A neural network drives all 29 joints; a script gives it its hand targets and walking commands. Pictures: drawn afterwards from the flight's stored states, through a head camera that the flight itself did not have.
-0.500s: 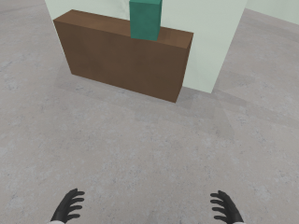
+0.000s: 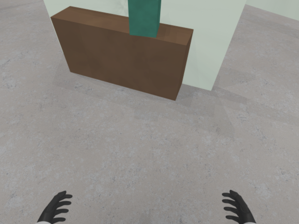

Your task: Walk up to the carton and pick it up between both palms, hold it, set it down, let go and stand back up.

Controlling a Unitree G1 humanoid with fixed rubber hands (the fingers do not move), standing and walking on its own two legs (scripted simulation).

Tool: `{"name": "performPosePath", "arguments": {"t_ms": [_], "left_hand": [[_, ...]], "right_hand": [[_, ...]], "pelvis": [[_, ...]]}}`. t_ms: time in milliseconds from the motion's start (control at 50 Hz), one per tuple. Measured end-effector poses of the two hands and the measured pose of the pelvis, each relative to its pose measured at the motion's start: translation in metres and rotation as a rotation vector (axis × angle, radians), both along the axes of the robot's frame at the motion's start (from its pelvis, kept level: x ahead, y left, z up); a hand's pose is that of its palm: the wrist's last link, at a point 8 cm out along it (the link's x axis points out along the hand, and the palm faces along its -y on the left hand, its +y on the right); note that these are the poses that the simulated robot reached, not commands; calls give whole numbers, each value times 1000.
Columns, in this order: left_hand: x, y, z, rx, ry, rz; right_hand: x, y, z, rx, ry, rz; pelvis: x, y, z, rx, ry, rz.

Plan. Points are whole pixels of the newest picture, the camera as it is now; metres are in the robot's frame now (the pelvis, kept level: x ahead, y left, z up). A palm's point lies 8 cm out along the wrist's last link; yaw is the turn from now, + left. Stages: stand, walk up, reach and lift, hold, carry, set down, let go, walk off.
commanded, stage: stand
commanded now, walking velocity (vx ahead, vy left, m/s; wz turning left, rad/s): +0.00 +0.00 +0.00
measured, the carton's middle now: (145, 13) +1.47 +0.02 -0.06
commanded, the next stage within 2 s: none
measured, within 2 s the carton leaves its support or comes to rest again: neither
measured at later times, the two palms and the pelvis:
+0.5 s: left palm out of the picture +0.14 +0.27 -0.09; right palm (247, 223) +0.15 -0.26 -0.07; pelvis +0.00 +0.00 +0.00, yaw +0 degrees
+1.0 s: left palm out of the picture +0.13 +0.28 -0.09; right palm out of the picture +0.14 -0.26 -0.07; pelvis -0.01 +0.00 +0.00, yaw +0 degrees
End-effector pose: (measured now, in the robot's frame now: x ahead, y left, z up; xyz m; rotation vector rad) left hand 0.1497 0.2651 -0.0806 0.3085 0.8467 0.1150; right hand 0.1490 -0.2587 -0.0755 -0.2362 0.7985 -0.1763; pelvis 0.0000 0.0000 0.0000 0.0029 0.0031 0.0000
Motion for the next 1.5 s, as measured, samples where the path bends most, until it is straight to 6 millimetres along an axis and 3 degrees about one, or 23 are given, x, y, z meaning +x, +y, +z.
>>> {"name": "performPosePath", "arguments": {"t_ms": [520, 780, 1500], "left_hand": [[-14, 6, -6, 10, 46, 13], [-12, 8, -4, 18, 36, 9], [-62, 15, -9, 27, 62, 35]], "right_hand": [[-3, -2, 1, -2, -8, -8], [-6, -3, 2, -3, -13, -11], [-38, -3, 8, -3, -60, -10]], "pelvis": [[-3, 0, 0, 0, -4, 0], [-6, 0, 0, 0, -8, 0], [-41, 0, -1, 1, -59, 0]]}}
